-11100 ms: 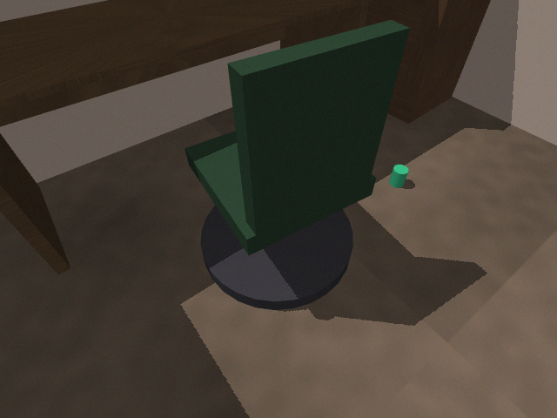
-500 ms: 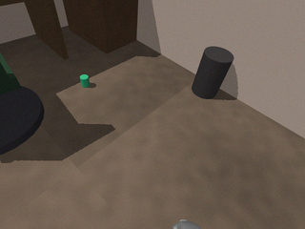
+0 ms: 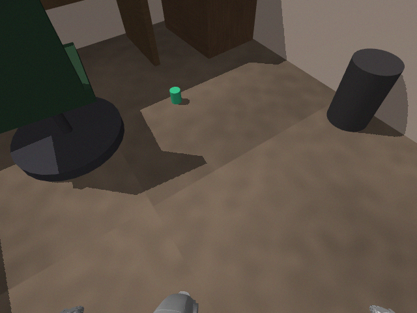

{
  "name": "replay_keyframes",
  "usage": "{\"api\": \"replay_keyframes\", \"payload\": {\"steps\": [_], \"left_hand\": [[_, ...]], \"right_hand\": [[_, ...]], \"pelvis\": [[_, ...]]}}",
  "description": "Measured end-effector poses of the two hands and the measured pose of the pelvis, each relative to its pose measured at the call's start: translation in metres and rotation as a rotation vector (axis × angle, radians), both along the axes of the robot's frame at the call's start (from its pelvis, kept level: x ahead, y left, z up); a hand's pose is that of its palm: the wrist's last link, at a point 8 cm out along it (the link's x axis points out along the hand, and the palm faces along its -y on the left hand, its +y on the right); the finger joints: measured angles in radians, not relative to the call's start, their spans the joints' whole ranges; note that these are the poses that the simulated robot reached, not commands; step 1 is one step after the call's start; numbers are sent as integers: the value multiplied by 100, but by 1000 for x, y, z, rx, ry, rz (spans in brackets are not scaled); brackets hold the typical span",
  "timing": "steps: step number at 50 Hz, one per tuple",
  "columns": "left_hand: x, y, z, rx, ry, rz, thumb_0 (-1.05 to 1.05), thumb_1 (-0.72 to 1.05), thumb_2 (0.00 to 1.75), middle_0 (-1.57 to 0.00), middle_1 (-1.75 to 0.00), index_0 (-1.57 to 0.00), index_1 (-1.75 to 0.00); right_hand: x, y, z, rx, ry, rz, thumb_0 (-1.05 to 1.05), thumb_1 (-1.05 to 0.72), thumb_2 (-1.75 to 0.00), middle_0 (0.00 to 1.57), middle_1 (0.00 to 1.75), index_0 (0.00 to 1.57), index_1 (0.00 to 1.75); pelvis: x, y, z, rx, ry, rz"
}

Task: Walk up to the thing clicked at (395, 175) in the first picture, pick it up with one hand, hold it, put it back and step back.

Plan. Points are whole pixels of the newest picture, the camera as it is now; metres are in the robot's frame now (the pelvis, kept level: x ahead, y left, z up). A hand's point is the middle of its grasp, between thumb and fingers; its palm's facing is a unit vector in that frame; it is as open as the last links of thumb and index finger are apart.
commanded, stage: walk up
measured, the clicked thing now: (175, 95) +1.52 +0.36 -0.71
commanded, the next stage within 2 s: stand in 1.22 s
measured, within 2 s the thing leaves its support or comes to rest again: neither
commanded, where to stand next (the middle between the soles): +0.08 -0.02 m, yaw +5 degrees
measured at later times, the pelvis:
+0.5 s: pelvis -0.01 -0.01 +0.00, yaw +5 degrees
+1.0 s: pelvis +0.02 -0.01 +0.01, yaw +8 degrees
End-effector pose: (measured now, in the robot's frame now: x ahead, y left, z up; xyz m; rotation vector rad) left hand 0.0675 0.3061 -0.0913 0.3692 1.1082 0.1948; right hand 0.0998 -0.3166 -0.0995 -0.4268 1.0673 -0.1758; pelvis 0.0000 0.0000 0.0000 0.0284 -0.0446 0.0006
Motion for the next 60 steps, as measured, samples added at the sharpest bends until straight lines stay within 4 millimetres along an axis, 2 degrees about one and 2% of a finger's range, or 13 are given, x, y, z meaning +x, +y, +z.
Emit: {"api": "replay_keyframes", "payload": {"steps": [6, 10, 14, 18, 24, 28, 34, 41, 46, 52, 60], "left_hand": [[-19, 17, -22, -15, 21, 64, 0, 90, 90, -21, -30, -20, -30], [-30, 15, -32, -45, 55, 102, 0, 90, 90, -21, -30, -20, -30], [-40, 10, -35, -60, 76, 108, 0, 90, 90, -21, -30, -20, -30], [-56, 1, -35, -48, 99, 122, 0, 90, 90, -21, -30, -20, -30], [-77, -9, -27, -37, 122, 146, 0, 90, 90, -21, -30, -20, -30], [-71, -7, -23, -38, 121, 154, 0, 90, 90, -21, -30, -20, -30], [-46, -4, -18, -38, 94, 146, 0, 90, 90, -21, -30, -20, -30], [-12, -3, -14, -37, 35, 151, 0, 90, 90, -21, -30, -20, -30], [3, -4, -11, -40, 9, 150, 0, 90, 90, -21, -30, -20, -30], [4, -5, -10, -48, 10, 161, 0, 90, 90, -21, -30, -20, -30], [-16, -9, -11, -57, 56, 194, 0, 90, 90, -21, -30, -20, -30]], "right_hand": [[5, 13, -4, -12, -2, 19, 1, -91, -90, 21, 30, 21, 30], [2, 21, 0, -10, -7, 37, 1, -91, -90, 21, 30, 21, 30], [1, 20, 4, -9, -9, 42, 1, -90, -90, 21, 30, 21, 30], [3, 10, 2, 2, 0, 44, 1, -90, -90, 21, 30, 21, 30], [6, 2, -1, 23, 31, 33, 1, -91, -90, 21, 30, 21, 30], [4, 2, -6, 27, 58, 21, 1, -91, -90, 21, 30, 21, 30], [6, 14, -5, 56, 108, 29, 1, -91, -90, 21, 30, 21, 30], [23, 20, -3, 63, 112, 34, 1, -91, -90, 21, 30, 21, 30], [37, 20, 0, 57, 91, 36, 1, -91, -90, 21, 30, 21, 30], [48, 20, 6, 51, 76, 47, 1, -91, -90, 21, 30, 21, 30], [50, 18, 8, 50, 94, 61, 1, -91, -90, 21, 30, 21, 30]], "pelvis": [[1, 6, -12, 10, -24, 39], [-2, 8, -12, -11, -24, 51], [-7, 2, -9, -24, -8, 57], [-12, -7, -9, -47, -6, 69], [-8, -11, -3, -39, -9, 87], [-5, -8, -2, -38, -10, 95], [6, -10, 5, -42, 8, 110], [15, -11, 9, -46, 7, 123], [17, -11, 11, -46, 3, 131], [17, -11, 13, -44, 0, 139], [16, -14, 17, -42, 0, 150]]}}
